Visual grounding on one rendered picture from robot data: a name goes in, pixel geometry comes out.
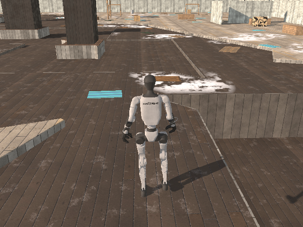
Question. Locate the robot left upper arm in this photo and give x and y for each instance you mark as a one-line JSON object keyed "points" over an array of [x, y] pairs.
{"points": [[133, 108]]}

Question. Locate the robot right forearm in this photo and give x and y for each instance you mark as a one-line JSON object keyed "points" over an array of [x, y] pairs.
{"points": [[172, 122]]}

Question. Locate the robot left forearm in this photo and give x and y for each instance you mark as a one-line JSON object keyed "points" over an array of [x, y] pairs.
{"points": [[127, 126]]}

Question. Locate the right robot shin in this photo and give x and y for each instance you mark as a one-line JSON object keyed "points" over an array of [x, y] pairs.
{"points": [[164, 168]]}

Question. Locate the robot right hand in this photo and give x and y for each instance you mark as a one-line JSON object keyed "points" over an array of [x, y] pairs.
{"points": [[174, 128]]}

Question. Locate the robot right upper arm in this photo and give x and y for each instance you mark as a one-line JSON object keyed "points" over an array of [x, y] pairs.
{"points": [[167, 105]]}

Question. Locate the robot left hand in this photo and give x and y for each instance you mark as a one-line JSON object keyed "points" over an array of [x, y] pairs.
{"points": [[126, 136]]}

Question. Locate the right robot thigh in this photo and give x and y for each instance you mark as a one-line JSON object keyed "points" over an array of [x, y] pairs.
{"points": [[163, 139]]}

